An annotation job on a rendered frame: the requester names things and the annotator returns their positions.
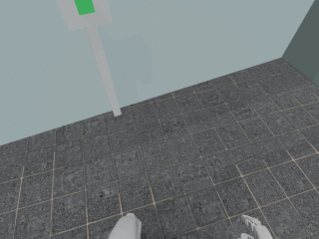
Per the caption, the robot left thigh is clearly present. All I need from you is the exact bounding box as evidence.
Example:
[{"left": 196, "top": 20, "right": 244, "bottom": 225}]
[{"left": 108, "top": 215, "right": 142, "bottom": 239}]

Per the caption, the robot right hand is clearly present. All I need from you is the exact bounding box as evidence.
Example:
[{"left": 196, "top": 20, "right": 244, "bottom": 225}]
[{"left": 238, "top": 214, "right": 273, "bottom": 239}]

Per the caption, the button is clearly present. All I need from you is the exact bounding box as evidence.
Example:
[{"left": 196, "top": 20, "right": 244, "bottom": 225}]
[{"left": 74, "top": 0, "right": 95, "bottom": 15}]

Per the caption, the panel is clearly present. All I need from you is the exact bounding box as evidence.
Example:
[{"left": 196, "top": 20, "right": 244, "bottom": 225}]
[{"left": 56, "top": 0, "right": 122, "bottom": 117}]

